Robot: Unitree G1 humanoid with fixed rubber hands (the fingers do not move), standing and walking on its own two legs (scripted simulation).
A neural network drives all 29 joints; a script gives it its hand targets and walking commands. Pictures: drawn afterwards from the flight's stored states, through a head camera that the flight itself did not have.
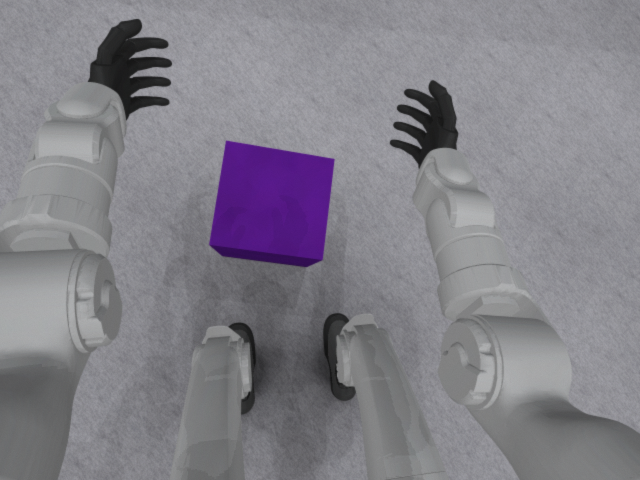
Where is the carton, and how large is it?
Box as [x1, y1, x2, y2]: [209, 141, 334, 266]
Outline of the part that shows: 226,141 209,244 221,255 302,266 307,266 321,260 323,253 334,159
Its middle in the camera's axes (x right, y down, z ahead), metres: -0.10 -0.06 +0.85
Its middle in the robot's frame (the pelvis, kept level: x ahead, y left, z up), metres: +0.49 +0.01 -0.49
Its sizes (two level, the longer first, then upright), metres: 0.210 0.200 0.250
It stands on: the floor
